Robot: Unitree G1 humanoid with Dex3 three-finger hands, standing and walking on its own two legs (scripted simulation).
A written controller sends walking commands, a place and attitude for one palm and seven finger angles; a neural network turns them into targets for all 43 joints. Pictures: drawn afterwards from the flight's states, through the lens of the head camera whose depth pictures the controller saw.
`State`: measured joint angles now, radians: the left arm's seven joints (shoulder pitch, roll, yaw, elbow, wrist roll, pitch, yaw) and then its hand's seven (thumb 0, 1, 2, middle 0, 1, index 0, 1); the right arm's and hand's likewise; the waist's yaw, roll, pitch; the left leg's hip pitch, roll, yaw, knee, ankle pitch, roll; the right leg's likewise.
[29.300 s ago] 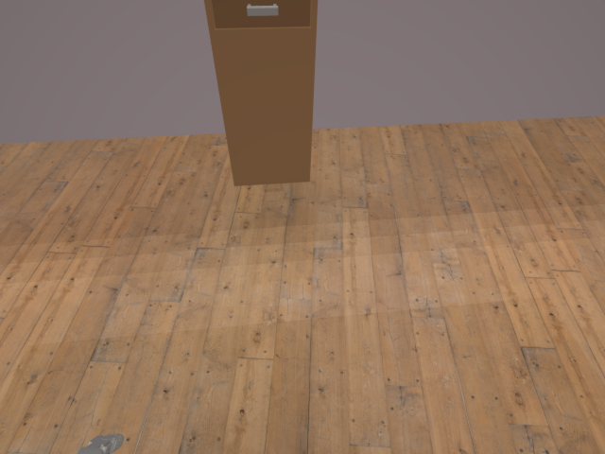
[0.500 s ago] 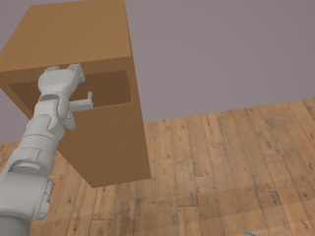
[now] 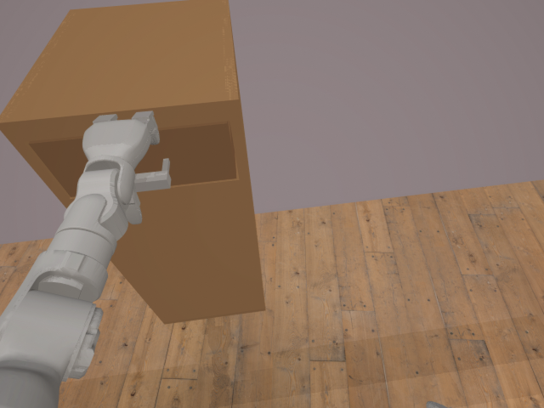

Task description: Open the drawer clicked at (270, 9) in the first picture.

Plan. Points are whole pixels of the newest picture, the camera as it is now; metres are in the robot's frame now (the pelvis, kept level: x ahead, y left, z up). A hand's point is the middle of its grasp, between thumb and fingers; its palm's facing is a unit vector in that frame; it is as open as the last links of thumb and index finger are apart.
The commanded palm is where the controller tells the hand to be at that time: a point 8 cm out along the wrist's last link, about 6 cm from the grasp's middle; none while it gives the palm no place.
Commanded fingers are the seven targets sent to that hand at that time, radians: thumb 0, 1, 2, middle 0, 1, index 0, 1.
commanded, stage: re-aim the fingers above the handle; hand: left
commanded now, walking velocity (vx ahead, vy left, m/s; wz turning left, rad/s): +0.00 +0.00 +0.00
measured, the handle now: (141, 174) +0.49 +0.26 +0.05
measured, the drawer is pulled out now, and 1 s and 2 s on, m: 0.00 0.00 0.00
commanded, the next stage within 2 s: lower the fingers behind the handle in 0.46 s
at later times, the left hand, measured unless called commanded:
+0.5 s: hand (114, 176) +0.43 +0.26 +0.11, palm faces -0.04 +0.02 -1.00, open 13.7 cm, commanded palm +0.41 +0.24 +0.17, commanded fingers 0.00 -0.50 0.30 -0.30 -1.20 -0.30 -1.20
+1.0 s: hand (136, 187) +0.44 +0.24 +0.08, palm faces -0.04 +0.02 -1.00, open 13.8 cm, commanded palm +0.42 +0.23 +0.13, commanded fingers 0.00 -0.50 0.30 -0.30 -1.20 -0.30 -1.20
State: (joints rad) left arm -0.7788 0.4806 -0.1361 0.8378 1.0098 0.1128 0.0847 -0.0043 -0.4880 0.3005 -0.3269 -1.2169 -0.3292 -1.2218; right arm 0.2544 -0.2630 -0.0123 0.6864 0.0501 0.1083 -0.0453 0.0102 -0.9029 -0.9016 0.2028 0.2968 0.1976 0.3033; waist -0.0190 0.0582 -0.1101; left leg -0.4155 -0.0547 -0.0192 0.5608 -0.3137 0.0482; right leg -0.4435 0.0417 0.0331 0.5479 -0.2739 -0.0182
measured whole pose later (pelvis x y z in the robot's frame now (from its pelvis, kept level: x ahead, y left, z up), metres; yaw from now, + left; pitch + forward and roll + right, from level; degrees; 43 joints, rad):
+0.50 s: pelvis +0.00 -0.01 +0.00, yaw +0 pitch +9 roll +0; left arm -0.68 0.54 -0.07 0.79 1.00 0.12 0.07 0.00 -0.49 0.30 -0.34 -1.22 -0.33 -1.21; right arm 0.25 -0.26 -0.01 0.68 0.06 0.11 -0.06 0.01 -0.90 -0.90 0.20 0.30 0.20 0.30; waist -0.02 0.06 -0.10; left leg -0.38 -0.04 -0.02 0.53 -0.31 0.04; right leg -0.41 0.06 0.04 0.52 -0.27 -0.03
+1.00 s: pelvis +0.00 -0.01 +0.00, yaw +0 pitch +11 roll +0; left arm -0.72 0.47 -0.11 0.87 1.02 0.10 0.16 0.00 -0.49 0.30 -0.32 -1.20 -0.32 -1.20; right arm 0.27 -0.24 -0.01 0.70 0.04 0.09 -0.04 0.01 -0.90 -0.90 0.20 0.30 0.20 0.30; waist -0.03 0.06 -0.11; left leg -0.46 -0.05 -0.02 0.59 -0.32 0.04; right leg -0.49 0.05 0.03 0.58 -0.28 -0.02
